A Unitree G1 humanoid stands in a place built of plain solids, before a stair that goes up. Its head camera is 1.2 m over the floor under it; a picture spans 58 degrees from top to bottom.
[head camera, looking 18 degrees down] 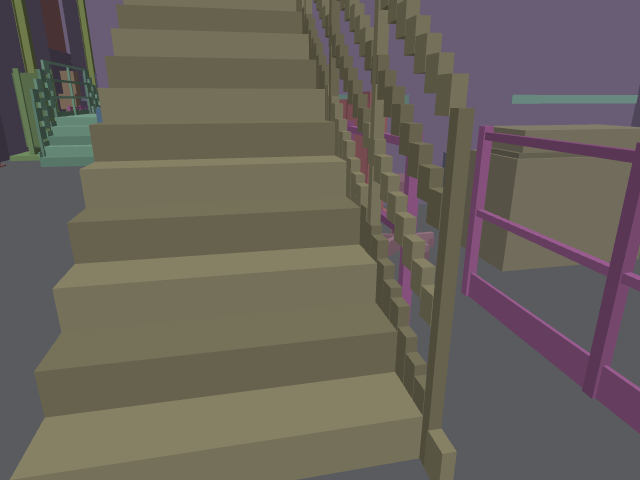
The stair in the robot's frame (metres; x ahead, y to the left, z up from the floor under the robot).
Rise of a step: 0.18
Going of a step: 0.26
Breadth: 1.30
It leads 12 degrees to the left of straight ahead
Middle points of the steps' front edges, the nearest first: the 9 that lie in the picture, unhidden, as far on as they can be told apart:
1.08 0.24 0.18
1.34 0.29 0.36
1.59 0.35 0.54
1.84 0.40 0.72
2.09 0.45 0.90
2.34 0.51 1.08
2.59 0.56 1.26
2.84 0.61 1.44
3.09 0.66 1.62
